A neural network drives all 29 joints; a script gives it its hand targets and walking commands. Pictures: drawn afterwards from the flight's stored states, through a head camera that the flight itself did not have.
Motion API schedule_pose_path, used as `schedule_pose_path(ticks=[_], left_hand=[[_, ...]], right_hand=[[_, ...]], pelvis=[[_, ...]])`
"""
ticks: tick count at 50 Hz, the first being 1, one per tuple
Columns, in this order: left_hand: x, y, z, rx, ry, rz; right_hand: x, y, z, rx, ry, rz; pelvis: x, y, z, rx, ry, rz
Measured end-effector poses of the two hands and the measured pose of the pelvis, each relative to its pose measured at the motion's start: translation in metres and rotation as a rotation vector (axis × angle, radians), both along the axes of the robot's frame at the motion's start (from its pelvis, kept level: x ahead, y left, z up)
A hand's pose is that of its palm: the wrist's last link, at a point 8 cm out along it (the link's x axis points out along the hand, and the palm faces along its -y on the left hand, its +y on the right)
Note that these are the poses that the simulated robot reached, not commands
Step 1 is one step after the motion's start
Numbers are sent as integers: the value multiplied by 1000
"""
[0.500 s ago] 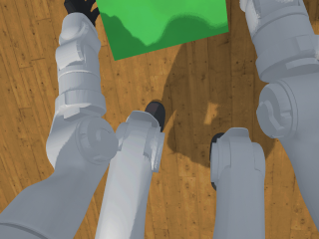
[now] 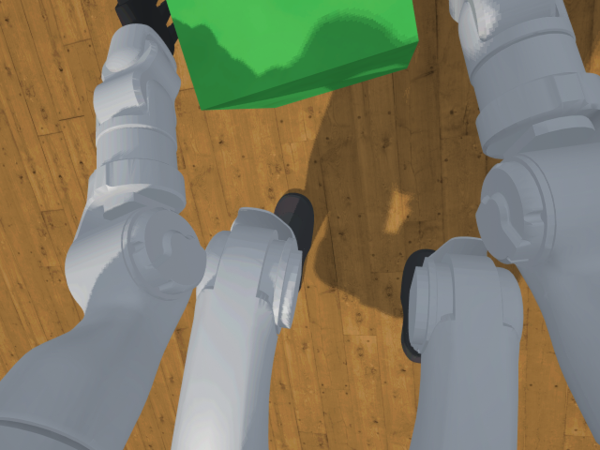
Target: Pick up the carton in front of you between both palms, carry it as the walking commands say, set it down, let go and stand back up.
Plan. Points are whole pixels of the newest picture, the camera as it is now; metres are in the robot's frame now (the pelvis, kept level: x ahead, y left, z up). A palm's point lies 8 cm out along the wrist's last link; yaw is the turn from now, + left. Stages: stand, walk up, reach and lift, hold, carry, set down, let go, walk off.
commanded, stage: set down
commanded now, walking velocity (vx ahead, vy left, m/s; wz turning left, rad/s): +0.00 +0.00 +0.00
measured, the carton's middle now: out of the picture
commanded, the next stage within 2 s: let go in 1.42 s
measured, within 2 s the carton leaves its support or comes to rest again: neither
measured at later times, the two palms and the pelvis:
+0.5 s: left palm (128, 45) +0.48 +0.26 -0.16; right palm out of the picture +0.59 -0.10 -0.17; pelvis -0.02 +0.02 +0.00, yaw -1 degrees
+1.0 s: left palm out of the picture +0.48 +0.26 -0.01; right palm out of the picture +0.61 -0.10 +0.00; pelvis -0.01 +0.02 +0.11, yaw -2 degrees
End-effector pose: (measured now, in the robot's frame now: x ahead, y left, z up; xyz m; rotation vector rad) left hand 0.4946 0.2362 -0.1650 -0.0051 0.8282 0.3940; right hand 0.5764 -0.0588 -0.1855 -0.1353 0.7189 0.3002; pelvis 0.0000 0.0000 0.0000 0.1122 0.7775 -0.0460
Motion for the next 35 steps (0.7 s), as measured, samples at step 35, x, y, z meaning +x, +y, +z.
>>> schedule_pose_path(ticks=[35], left_hand=[[-19, 21, 65, -14, -168, 86]], right_hand=[[32, -31, 98, -127, -90, -64]], pelvis=[[-19, 19, 33, -47, -66, 21]])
